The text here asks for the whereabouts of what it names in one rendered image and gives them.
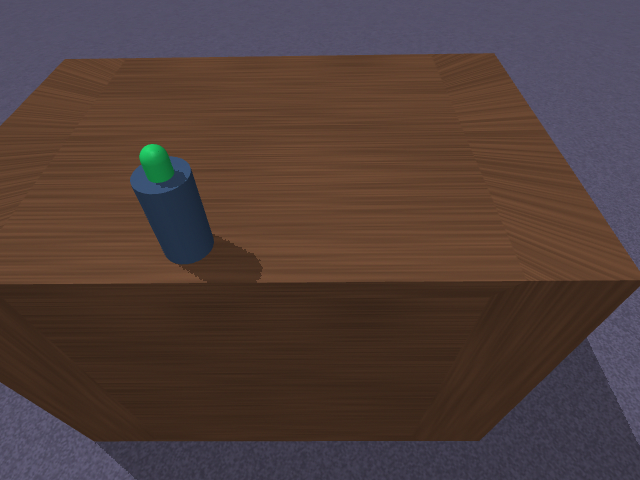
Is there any bottle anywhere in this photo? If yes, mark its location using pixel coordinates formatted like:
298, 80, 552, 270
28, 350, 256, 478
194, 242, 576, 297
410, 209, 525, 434
130, 144, 214, 264

